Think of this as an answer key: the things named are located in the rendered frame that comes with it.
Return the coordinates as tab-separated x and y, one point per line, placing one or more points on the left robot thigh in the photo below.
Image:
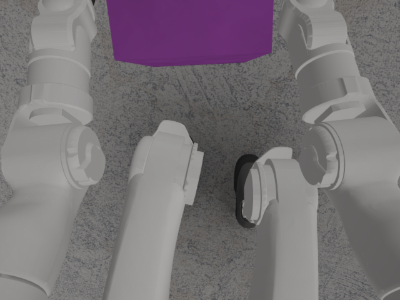
142	259

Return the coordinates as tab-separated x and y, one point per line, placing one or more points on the robot right shin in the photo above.
282	153

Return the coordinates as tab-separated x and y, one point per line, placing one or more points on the robot right forearm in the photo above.
324	63

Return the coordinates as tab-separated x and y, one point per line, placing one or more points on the robot right upper arm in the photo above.
357	164

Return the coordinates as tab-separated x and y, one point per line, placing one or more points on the robot left forearm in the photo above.
59	66

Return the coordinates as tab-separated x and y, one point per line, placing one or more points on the robot left upper arm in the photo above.
49	169

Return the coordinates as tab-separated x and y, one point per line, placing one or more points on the carton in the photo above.
161	33

